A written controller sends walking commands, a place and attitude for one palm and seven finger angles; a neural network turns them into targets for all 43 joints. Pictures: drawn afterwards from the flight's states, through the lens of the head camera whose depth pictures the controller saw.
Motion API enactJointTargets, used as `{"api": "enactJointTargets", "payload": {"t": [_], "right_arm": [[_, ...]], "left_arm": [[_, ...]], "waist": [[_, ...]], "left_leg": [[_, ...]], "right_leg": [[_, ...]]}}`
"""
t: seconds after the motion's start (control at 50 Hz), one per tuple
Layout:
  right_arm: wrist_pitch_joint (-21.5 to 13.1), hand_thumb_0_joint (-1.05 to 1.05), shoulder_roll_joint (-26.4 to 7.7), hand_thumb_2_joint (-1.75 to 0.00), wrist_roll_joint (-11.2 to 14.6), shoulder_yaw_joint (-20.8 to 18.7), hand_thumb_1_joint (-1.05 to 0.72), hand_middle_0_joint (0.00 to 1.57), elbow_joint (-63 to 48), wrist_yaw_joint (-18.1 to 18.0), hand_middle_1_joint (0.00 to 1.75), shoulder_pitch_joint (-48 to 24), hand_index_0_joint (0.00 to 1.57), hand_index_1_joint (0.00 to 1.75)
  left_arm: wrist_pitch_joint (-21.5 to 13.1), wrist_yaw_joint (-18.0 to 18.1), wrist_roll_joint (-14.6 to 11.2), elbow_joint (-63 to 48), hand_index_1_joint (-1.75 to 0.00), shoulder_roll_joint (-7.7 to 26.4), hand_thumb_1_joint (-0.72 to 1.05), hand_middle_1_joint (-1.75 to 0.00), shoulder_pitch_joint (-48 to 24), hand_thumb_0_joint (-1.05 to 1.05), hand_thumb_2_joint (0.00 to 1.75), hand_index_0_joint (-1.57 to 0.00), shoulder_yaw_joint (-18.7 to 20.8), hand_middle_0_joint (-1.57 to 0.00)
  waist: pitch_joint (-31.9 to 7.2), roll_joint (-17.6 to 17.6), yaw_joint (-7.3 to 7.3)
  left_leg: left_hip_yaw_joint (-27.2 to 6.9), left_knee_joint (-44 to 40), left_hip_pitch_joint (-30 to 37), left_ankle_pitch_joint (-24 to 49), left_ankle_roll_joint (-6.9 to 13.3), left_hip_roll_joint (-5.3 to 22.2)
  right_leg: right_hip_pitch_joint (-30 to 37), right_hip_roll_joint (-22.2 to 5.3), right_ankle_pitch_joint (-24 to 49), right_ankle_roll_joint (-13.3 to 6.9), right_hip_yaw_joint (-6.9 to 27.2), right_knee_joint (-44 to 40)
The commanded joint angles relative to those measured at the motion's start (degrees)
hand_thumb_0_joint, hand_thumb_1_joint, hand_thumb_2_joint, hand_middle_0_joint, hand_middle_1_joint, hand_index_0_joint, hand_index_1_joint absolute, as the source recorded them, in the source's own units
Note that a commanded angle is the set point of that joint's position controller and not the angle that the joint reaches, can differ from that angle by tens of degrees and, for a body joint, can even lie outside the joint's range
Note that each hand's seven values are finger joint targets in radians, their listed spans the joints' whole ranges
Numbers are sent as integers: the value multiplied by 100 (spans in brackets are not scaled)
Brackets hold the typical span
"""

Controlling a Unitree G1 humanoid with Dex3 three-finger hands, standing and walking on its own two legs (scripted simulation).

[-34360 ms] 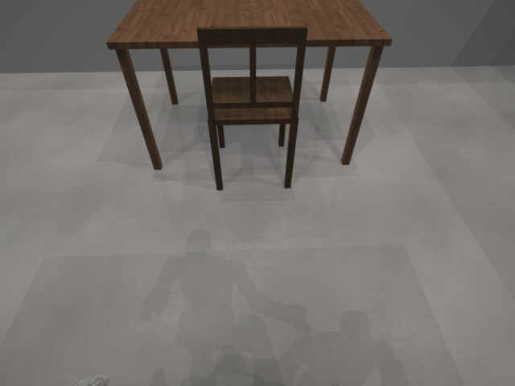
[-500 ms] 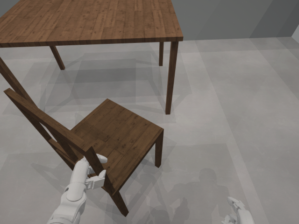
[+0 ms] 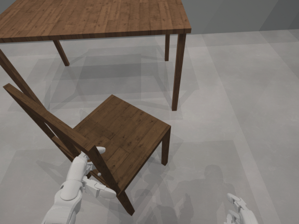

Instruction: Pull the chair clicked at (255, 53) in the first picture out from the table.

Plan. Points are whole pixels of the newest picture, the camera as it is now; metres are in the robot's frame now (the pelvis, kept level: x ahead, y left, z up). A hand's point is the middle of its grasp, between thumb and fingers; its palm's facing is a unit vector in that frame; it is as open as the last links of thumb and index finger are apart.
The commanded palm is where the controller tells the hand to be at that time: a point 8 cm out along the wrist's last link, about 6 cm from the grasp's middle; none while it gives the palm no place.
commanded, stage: open the thumb and straighten the fingers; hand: left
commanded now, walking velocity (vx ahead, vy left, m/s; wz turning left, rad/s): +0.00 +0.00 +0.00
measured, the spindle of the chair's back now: (67, 142) +0.40 +0.31 -0.08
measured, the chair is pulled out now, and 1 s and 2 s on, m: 0.52 0.52 0.52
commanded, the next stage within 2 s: draw the fingers out of the gap in 0.22 s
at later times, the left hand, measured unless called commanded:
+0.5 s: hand (88, 182) +0.24 +0.18 -0.03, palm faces +0.01 -0.95 -0.31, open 17.4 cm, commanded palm +0.22 +0.22 +0.00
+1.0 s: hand (86, 216) +0.16 +0.17 -0.03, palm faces +0.01 -0.96 -0.29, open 17.5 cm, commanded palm +0.14 +0.22 +0.00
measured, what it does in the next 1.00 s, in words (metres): stands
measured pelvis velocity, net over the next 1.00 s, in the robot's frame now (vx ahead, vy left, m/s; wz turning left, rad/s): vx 0.00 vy -0.01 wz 0.03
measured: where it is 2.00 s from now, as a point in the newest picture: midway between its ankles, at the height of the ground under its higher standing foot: outside the picture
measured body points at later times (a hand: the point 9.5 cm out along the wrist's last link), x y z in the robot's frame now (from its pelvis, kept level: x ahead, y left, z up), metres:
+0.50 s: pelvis +0.02 +0.00 -0.01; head +0.05 -0.02 +0.44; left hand +0.24 +0.23 -0.01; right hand +0.17 -0.25 -0.09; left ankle -0.03 +0.12 -0.71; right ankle +0.02 -0.13 -0.71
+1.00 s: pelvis +0.00 -0.01 -0.02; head +0.02 -0.02 +0.43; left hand +0.16 +0.22 -0.01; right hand +0.18 -0.24 -0.09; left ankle -0.03 +0.12 -0.71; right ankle +0.02 -0.13 -0.71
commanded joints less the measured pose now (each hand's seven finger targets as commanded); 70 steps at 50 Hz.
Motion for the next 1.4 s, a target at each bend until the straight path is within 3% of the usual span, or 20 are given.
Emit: {"api": "enactJointTargets", "payload": {"t": [0.0,0.02,0.06,0.12,0.22,0.24,0.28,0.3,0.36,0.42,0.52,0.66,0.88,1.16,1.18,1.2,1.22,1.26,1.28,1.38], "right_arm": [[-294,0,-737,-90,-35,-275,-90,20,-897,-117,30,-264,20,30],[-275,0,-751,-90,-36,-274,-90,20,-909,-135,30,-237,20,30],[-275,0,-672,-90,-16,-244,-90,20,-985,-134,30,-277,20,30],[-318,0,-679,-90,-10,-243,-90,20,-1032,-129,30,-256,20,30],[-379,0,-770,-90,-9,-238,-90,20,-1031,-183,30,-200,20,30],[-393,0,-752,-90,-19,-237,-90,20,-1050,-184,30,-205,20,30],[-399,0,-752,-90,-27,-237,-90,20,-1069,-193,30,-183,20,30],[-380,0,-787,-90,-42,-261,-90,20,-1066,-213,30,-93,20,30],[-387,0,-637,-90,-32,-253,-90,20,-1267,-170,30,-175,20,30],[-422,0,-617,-90,-11,-282,-90,20,-1314,-133,30,-207,20,30],[-506,0,-662,-90,-12,-285,-90,20,-1385,-190,30,-254,20,30],[-691,0,-581,-90,-45,-270,-90,20,-1393,-306,30,-173,20,30],[-694,0,-480,-90,0,-244,-90,20,-1547,-380,30,-423,20,30],[-781,0,-322,-90,30,-350,-90,20,-1562,-449,30,-469,20,30],[-792,0,-333,-90,36,-359,-90,20,-1545,-461,30,-458,20,30],[-975,0,-294,-90,19,-316,-90,20,-1520,-492,30,-373,20,30],[-1087,0,-332,-90,25,-353,-90,20,-1337,-509,30,-348,20,30],[-1212,0,-325,-90,54,-362,-90,20,-1222,-509,30,-313,20,30],[-1279,0,-298,-90,59,-355,-90,20,-1203,-490,30,-300,20,30],[-1395,0,-299,-90,94,-363,-90,20,-971,-344,30,-453,20,30]], "left_arm": [[-206,145,145,-1363,-22,1203,-55,-22,-1036,0,20,-7,785,-7],[-170,167,157,-1399,-14,1400,-55,-14,-1056,0,20,-5,936,-5],[-126,128,149,-1504,0,1089,-55,0,-773,0,20,0,730,0],[-4,24,61,-1728,0,743,-55,0,-655,0,20,0,384,0],[170,-106,-40,-1757,0,820,-55,0,-636,0,20,0,376,0],[174,-121,-36,-1848,0,739,-55,0,-608,0,20,0,298,0],[179,-84,6,-1970,0,821,-55,0,-619,0,20,0,343,0],[165,-23,31,-1971,0,1581,-55,0,-433,0,20,0,1082,0],[132,-40,28,-2395,0,1157,-55,0,649,0,20,0,811,0],[183,-33,1,-2677,0,921,-55,0,1092,0,20,0,567,0],[275,-56,-43,-2987,0,854,-55,0,1506,0,20,0,431,0],[-17,64,77,-3788,0,940,-55,0,1689,0,20,0,361,0],[269,-68,5,-3787,0,789,-55,0,2756,0,20,0,307,0],[14,-67,35,-4448,0,812,-55,0,3914,0,20,0,347,0],[-26,-77,34,-4510,0,880,-55,0,3892,0,20,0,407,0],[-776,-240,-854,-5243,0,345,-55,0,3504,0,20,0,530,0],[-1119,-333,-827,-5008,0,717,-55,0,3600,0,20,0,741,0],[-1503,-432,-998,-5072,0,857,-55,0,3697,0,20,0,989,0],[-1710,-522,-1072,-5161,0,745,-55,0,3709,0,20,0,937,0],[-2720,-1066,-1434,-4643,0,728,-55,0,3466,0,20,0,1203,0]], "waist": [[-1212,-348,3],[-1198,-451,-11],[-1154,-197,15],[-1304,-40,-76],[-1167,-440,-170],[-1256,-276,-147],[-1276,-254,-131],[-1425,-270,20],[-1628,-13,173],[-1412,-75,78],[-952,-422,-22],[-1036,-70,-63],[-793,-363,70],[-594,-228,111],[-597,-154,103],[-523,-504,57],[-636,-510,96],[-779,-163,147],[-769,66,167],[-465,-43,140]], "left_leg": [[-14,-543,89,1725,87,-24],[-30,-523,31,1717,101,-12],[14,-495,84,1819,86,-14],[-4,-383,247,2138,78,11],[-103,-312,103,2064,88,29],[-81,-291,147,2078,90,4],[-91,-268,158,2071,80,-1],[-90,-275,98,2089,80,-10],[-12,-290,201,2520,58,0],[-51,-232,170,2706,51,53],[-87,-208,-132,1988,102,12],[-135,-64,-19,1773,103,-36],[-125,-44,-456,1094,141,-82],[-108,127,-723,838,160,-92],[-107,149,-729,791,163,-98],[-159,344,-733,881,127,-142],[-129,416,-778,886,129,-111],[-135,402,-685,911,106,-126],[-122,412,-637,960,85,-131],[-190,594,-998,665,17,-84]], "right_leg": [[1067,162,1364,-141,-119,-375],[1091,167,1372,-144,-109,-375],[1052,157,1426,-157,-125,-339],[989,172,1618,-156,-138,-332],[888,196,1596,-138,-219,-297],[903,186,1606,-127,-211,-279],[849,185,1573,-129,-221,-249],[1055,177,1628,-146,-186,-227],[1282,153,1925,-169,-169,-170],[1138,179,1958,-170,-206,-187],[860,219,1522,-147,-269,-226],[586,212,1172,-154,-259,-101],[574,193,567,-140,-234,-178],[333,209,229,-171,-178,-124],[277,214,168,-178,-170,-125],[111,284,337,-164,-307,-74],[135,311,345,-190,-256,15],[176,293,309,-198,-230,48],[142,288,343,-209,-236,108],[-139,297,31,-237,-196,262]]}}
